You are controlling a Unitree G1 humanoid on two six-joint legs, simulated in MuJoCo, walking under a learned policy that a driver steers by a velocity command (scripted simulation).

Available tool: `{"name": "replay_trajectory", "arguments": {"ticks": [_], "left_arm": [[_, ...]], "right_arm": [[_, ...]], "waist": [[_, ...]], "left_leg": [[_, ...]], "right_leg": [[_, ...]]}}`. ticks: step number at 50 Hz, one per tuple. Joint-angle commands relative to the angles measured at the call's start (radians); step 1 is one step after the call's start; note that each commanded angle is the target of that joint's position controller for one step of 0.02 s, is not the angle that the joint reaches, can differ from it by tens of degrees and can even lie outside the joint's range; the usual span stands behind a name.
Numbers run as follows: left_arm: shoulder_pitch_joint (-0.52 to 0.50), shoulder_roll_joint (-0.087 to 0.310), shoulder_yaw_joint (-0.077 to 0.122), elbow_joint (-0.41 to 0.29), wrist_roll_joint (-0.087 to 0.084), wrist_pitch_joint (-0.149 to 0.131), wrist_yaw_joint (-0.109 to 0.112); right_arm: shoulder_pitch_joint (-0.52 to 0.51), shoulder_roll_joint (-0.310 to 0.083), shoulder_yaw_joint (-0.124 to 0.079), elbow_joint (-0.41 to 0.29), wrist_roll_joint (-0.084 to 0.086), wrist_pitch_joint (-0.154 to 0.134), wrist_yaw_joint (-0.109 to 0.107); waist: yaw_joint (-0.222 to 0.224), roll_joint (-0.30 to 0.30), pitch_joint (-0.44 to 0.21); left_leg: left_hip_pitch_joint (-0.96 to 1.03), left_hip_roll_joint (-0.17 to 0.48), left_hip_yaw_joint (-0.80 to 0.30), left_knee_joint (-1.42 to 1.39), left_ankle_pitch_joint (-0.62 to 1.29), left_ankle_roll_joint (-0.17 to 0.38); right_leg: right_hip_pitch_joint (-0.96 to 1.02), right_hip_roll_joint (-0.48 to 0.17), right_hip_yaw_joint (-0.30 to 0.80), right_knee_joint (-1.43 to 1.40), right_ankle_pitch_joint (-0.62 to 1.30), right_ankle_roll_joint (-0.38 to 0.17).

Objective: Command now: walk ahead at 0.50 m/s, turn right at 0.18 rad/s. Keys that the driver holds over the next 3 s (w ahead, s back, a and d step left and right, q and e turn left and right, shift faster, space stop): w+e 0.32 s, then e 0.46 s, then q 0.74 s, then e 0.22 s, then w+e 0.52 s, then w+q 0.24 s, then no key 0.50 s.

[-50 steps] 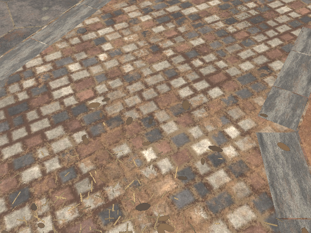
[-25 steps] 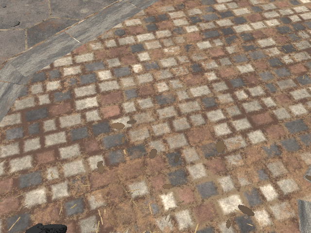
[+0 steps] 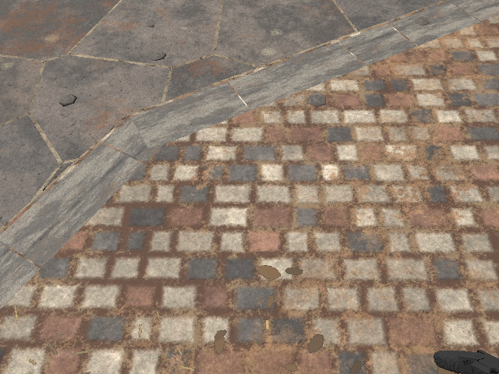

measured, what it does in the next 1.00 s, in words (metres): walks ahead, turning right: left foot, then right foot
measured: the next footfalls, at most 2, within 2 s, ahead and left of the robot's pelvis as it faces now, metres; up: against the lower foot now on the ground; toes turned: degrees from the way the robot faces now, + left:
left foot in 0.14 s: +0.23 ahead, +0.14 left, +0.00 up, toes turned -5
right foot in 0.60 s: +0.41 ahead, -0.15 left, +0.00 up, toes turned -19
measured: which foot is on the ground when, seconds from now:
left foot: up 0.00-0.12, down 0.14-0.58, up 0.60-1.00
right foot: down 0.00-0.14, up 0.16-0.58, down 0.60-1.00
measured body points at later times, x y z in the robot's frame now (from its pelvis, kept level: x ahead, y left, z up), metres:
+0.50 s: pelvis +0.24 +0.01 -0.01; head +0.27 +0.00 +0.44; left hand +0.50 +0.21 -0.09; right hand +0.21 -0.28 -0.13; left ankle +0.19 +0.14 -0.75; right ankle +0.36 -0.16 -0.70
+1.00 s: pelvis +0.35 -0.04 -0.02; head +0.37 -0.05 +0.43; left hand +0.62 +0.11 -0.10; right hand +0.34 -0.33 -0.13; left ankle +0.45 +0.09 -0.74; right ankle +0.37 -0.14 -0.75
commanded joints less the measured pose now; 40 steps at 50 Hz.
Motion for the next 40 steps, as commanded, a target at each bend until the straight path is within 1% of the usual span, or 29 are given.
{"name": "replay_trajectory", "arguments": {"ticks": [1,4,5,6,7,8,9,10,11,12,13,15,17,19,22,26,27,28,29,30,31,32,33,34,35,36,37,38,40], "left_arm": [[-0.014,0.194,0.048,-0.049,-0.011,-0.004,0.008],[-0.016,0.207,0.054,-0.037,-0.015,0.010,0.017],[-0.026,0.201,0.052,-0.037,-0.015,0.013,0.019],[-0.028,0.171,0.042,-0.041,-0.008,0.011,0.018],[-0.047,0.099,0.015,-0.077,0.018,0.007,0.018],[0.070,0.024,-0.006,-0.103,-0.004,-0.005,0.021],[0.037,0.125,0.019,-0.085,-0.026,-0.005,0.023],[-0.035,0.162,0.034,-0.098,-0.032,-0.001,0.021],[-0.065,0.151,0.035,-0.098,-0.023,0.004,0.023],[-0.085,0.139,0.037,-0.103,-0.012,0.011,0.022],[-0.081,0.121,0.038,-0.102,-0.011,0.021,0.018],[-0.089,0.083,0.032,-0.112,-0.011,0.038,0.013],[-0.129,0.074,0.031,-0.137,-0.004,0.047,0.012],[-0.165,0.063,0.025,-0.159,0.006,0.046,0.004],[-0.250,0.046,0.016,-0.191,0.011,0.040,-0.022],[-0.286,0.099,0.040,-0.238,0.013,0.055,-0.048],[-0.260,0.120,0.051,-0.240,0.017,0.060,-0.049],[-0.187,0.147,0.068,-0.227,0.019,0.062,-0.047],[-0.080,0.193,0.094,-0.198,0.021,0.062,-0.034],[-0.034,0.288,0.115,-0.206,0.018,0.068,-0.007],[-0.100,0.352,0.107,-0.257,0.046,0.059,-0.004],[-0.109,0.273,0.093,-0.277,0.034,0.055,-0.017],[-0.171,0.231,0.078,-0.278,0.023,0.049,-0.020],[-0.207,0.197,0.071,-0.272,0.004,0.053,-0.015],[-0.245,0.179,0.065,-0.276,0.000,0.061,-0.007],[-0.267,0.177,0.062,-0.285,0.013,0.067,-0.001],[-0.279,0.185,0.065,-0.290,0.027,0.069,0.003],[-0.279,0.188,0.067,-0.289,0.031,0.069,0.009],[-0.273,0.188,0.067,-0.283,0.028,0.070,0.022]], "right_arm": [[-0.101,-0.059,-0.012,-0.084,0.009,-0.032,0.013],[-0.074,-0.099,-0.030,-0.080,0.012,-0.045,0.016],[-0.005,-0.120,-0.044,-0.059,0.009,-0.046,0.010],[0.107,-0.159,-0.064,-0.030,0.000,-0.046,-0.001],[0.279,-0.231,-0.084,-0.013,-0.020,-0.041,-0.015],[0.318,-0.282,-0.094,0.004,-0.028,-0.026,-0.011],[0.299,-0.190,-0.074,0.008,-0.015,-0.024,-0.009],[0.249,-0.140,-0.058,0.010,-0.004,-0.025,-0.010],[0.192,-0.109,-0.048,0.012,-0.007,-0.027,-0.008],[0.152,-0.081,-0.041,0.018,-0.012,-0.029,-0.005],[0.126,-0.071,-0.040,0.024,-0.019,-0.034,-0.004],[0.109,-0.079,-0.048,0.042,-0.018,-0.048,-0.007],[0.100,-0.104,-0.058,0.060,-0.018,-0.055,-0.013],[0.083,-0.129,-0.064,0.072,-0.018,-0.049,-0.023],[0.095,-0.164,-0.072,0.089,-0.011,-0.030,-0.040],[0.106,-0.208,-0.088,0.106,0.025,-0.008,-0.047],[0.098,-0.219,-0.094,0.104,0.035,-0.003,-0.049],[0.088,-0.219,-0.096,0.100,0.043,0.004,-0.050],[0.105,-0.189,-0.086,0.099,0.039,0.008,-0.049],[0.177,-0.129,-0.063,0.084,-0.012,0.008,-0.043],[0.266,-0.074,-0.036,0.058,-0.041,0.005,-0.033],[0.215,-0.168,-0.053,0.082,-0.016,0.011,-0.024],[0.153,-0.178,-0.056,0.062,0.007,0.018,-0.025],[0.133,-0.162,-0.054,0.071,-0.004,0.025,-0.037],[0.117,-0.165,-0.056,0.070,-0.014,0.034,-0.050],[0.120,-0.166,-0.058,0.071,-0.017,0.044,-0.053],[0.134,-0.157,-0.057,0.075,-0.020,0.049,-0.055],[0.142,-0.143,-0.053,0.079,-0.021,0.051,-0.057],[0.140,-0.127,-0.047,0.087,-0.019,0.057,-0.063]], "waist": [[-0.025,-0.125,0.006],[-0.074,-0.144,-0.009],[-0.116,-0.136,-0.043],[-0.170,-0.118,-0.119],[-0.243,0.004,-0.272],[-0.190,0.260,-0.370],[-0.208,0.168,-0.285],[-0.200,0.122,-0.164],[-0.171,0.076,-0.109],[-0.148,0.073,-0.062],[-0.123,0.082,-0.038],[-0.103,0.068,-0.017],[-0.094,0.039,0.015],[-0.092,0.030,0.023],[-0.124,0.028,0.006],[-0.113,0.043,-0.028],[-0.093,0.048,-0.047],[-0.050,0.035,-0.084],[-0.003,-0.016,-0.144],[-0.017,-0.231,-0.215],[-0.109,-0.362,-0.362],[-0.036,-0.180,-0.444],[-0.058,-0.137,-0.316],[-0.083,-0.063,-0.225],[-0.103,-0.069,-0.172],[-0.126,-0.096,-0.157],[-0.136,-0.119,-0.160],[-0.138,-0.127,-0.170],[-0.134,-0.125,-0.190]], "left_leg": [[0.076,-0.044,0.029,-0.124,0.080,-0.002],[0.197,-0.053,0.018,-0.213,0.056,0.034],[0.319,-0.062,0.031,-0.253,0.062,0.055],[0.507,-0.034,0.015,-0.257,0.060,0.084],[0.776,0.166,-0.179,-0.231,0.043,0.149],[0.978,0.363,-0.563,-0.325,-0.173,0.285],[0.900,0.338,-0.605,-0.387,-0.339,0.284],[0.796,0.304,-0.459,-0.404,-0.316,0.250],[0.695,0.259,-0.356,-0.429,-0.218,0.229],[0.614,0.226,-0.276,-0.458,-0.131,0.222],[0.547,0.203,-0.205,-0.489,-0.065,0.211],[0.484,0.198,-0.114,-0.530,0.049,0.218],[0.462,0.201,-0.034,-0.545,0.193,0.225],[0.449,0.178,0.073,-0.522,0.375,0.213],[0.444,0.153,0.176,-0.484,0.461,0.185],[0.544,0.198,0.194,-0.368,0.504,0.149],[0.556,0.199,0.200,-0.297,0.568,0.137],[0.548,0.178,0.218,-0.171,0.600,0.117],[0.497,0.120,0.243,0.022,0.537,0.077],[0.262,0.039,0.258,0.337,0.033,0.005],[-0.021,-0.145,0.112,0.646,-0.628,-0.053],[-0.024,-0.096,-0.052,0.701,-0.566,-0.039],[-0.075,-0.068,-0.038,0.674,-0.475,-0.022],[-0.083,-0.033,-0.030,0.601,-0.405,-0.022],[-0.054,-0.013,-0.033,0.524,-0.352,-0.025],[0.011,-0.018,-0.027,0.492,-0.313,-0.026],[0.050,-0.034,-0.020,0.465,-0.290,-0.033],[0.067,-0.042,-0.019,0.424,-0.280,-0.040],[0.069,-0.046,-0.021,0.349,-0.254,-0.055]], "right_leg": [[-0.025,-0.243,0.212,-0.080,0.260,-0.176],[-0.007,-0.263,0.254,-0.017,0.251,-0.141],[-0.032,-0.238,0.236,0.051,0.310,-0.119],[-0.093,-0.181,0.196,0.198,0.340,-0.088],[-0.271,-0.106,0.140,0.503,0.102,-0.044],[-0.582,0.000,0.083,0.792,-0.352,0.002],[-0.684,-0.048,0.153,0.924,-0.337,0.009],[-0.719,-0.083,0.147,0.949,-0.248,0.006],[-0.688,-0.113,0.132,0.936,-0.175,0.013],[-0.666,-0.134,0.132,0.903,-0.124,0.020],[-0.619,-0.153,0.135,0.883,-0.087,0.025],[-0.592,-0.162,0.125,0.859,-0.044,0.038],[-0.612,-0.161,0.124,0.789,0.009,0.054],[-0.577,-0.151,0.093,0.657,0.102,0.063],[-0.474,-0.119,0.027,0.458,0.255,0.050],[-0.421,-0.090,0.004,0.352,0.180,-0.003],[-0.377,-0.066,-0.015,0.334,0.135,-0.023],[-0.280,-0.031,-0.035,0.280,0.144,-0.049],[-0.120,0.012,-0.042,0.211,0.242,-0.083],[0.117,-0.171,0.207,0.218,0.704,-0.158],[0.313,-0.414,0.688,0.176,0.833,-0.392],[0.278,-0.383,0.656,0.124,0.659,-0.383],[0.176,-0.336,0.536,0.108,0.530,-0.332],[0.067,-0.277,0.459,0.090,0.405,-0.271],[-0.040,-0.243,0.419,0.071,0.341,-0.239],[-0.131,-0.213,0.394,0.049,0.331,-0.225],[-0.177,-0.201,0.387,0.042,0.348,-0.226],[-0.191,-0.194,0.378,0.041,0.364,-0.228],[-0.183,-0.196,0.364,0.047,0.344,-0.225]]}}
